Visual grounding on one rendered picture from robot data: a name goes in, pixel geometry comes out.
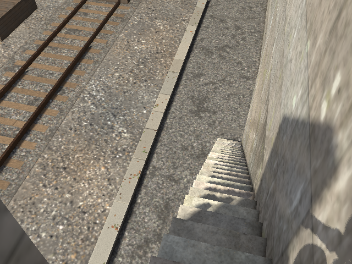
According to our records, stairs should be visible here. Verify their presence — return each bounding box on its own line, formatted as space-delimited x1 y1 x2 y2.
149 138 272 264

